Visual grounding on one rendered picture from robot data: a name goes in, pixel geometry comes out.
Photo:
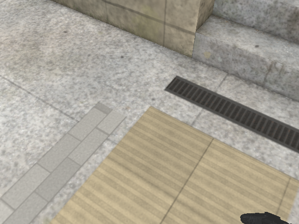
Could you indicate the right robot hand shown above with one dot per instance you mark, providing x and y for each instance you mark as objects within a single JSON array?
[{"x": 261, "y": 218}]

